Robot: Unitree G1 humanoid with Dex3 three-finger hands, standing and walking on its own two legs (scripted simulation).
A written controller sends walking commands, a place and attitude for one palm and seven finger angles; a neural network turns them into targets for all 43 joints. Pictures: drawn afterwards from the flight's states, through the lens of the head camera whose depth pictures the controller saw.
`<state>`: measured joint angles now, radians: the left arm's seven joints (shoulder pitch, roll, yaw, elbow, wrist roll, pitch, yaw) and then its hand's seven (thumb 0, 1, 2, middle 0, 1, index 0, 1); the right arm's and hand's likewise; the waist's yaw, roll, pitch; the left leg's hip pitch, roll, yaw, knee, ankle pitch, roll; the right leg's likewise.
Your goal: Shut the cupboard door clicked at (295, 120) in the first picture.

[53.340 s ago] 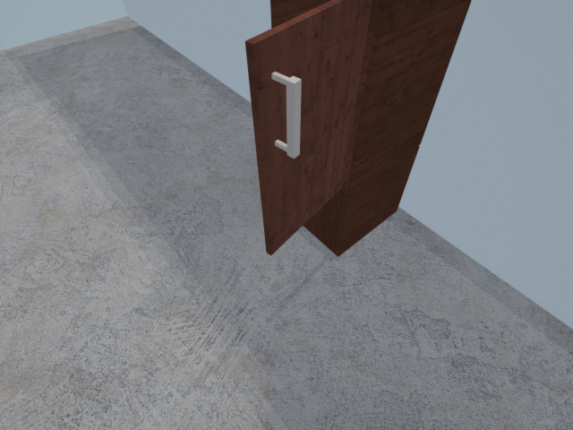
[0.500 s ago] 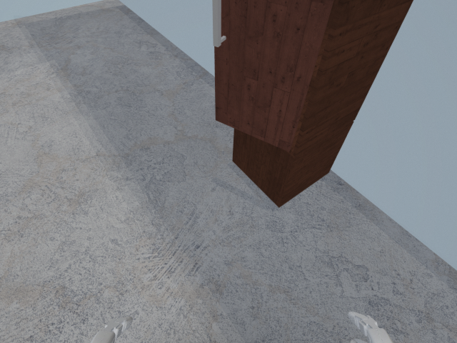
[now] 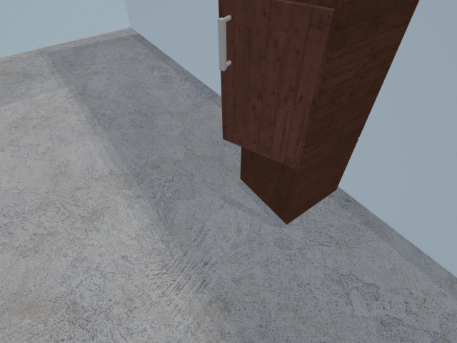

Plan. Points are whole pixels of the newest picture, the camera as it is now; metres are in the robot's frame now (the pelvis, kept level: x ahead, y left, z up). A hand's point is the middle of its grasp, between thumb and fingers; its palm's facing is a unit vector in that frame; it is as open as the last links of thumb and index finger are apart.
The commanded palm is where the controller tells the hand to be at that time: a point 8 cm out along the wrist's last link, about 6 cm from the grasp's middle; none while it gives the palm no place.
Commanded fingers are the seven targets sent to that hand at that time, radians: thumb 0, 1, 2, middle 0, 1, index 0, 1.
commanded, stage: let the arm hang, fingers relaxed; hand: left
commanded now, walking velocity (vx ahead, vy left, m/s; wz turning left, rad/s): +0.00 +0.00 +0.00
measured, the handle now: (225, 43) +0.98 +0.07 +0.10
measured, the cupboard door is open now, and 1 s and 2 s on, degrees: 21 21 21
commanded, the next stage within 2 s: look to check the result in 0.34 s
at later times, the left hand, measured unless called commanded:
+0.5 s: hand out of the picture +0.08 +0.22 -0.16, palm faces -0.03 -0.96 -0.28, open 7.4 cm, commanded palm none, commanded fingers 0.00 0.90 0.90 -0.20 -0.30 -0.20 -0.30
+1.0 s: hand out of the picture +0.09 +0.23 -0.16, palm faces -0.02 -0.95 -0.32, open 7.4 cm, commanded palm none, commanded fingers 0.00 0.90 0.90 -0.20 -0.30 -0.20 -0.30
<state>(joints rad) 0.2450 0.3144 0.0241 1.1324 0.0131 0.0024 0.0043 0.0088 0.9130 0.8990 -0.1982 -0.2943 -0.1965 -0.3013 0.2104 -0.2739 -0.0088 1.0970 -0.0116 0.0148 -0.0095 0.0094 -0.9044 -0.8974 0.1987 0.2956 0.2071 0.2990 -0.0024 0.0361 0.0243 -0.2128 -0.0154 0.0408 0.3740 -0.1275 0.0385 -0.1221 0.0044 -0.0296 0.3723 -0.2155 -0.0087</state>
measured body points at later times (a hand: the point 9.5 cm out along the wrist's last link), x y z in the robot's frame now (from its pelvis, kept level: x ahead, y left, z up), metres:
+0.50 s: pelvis +0.02 -0.01 +0.00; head +0.02 +0.00 +0.45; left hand +0.08 +0.27 -0.14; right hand +0.07 -0.30 -0.13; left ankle +0.05 +0.09 -0.74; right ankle -0.01 -0.12 -0.74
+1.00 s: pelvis +0.04 -0.01 +0.00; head +0.05 -0.01 +0.45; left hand +0.09 +0.28 -0.14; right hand +0.11 -0.30 -0.14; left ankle +0.05 +0.09 -0.74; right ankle -0.01 -0.12 -0.74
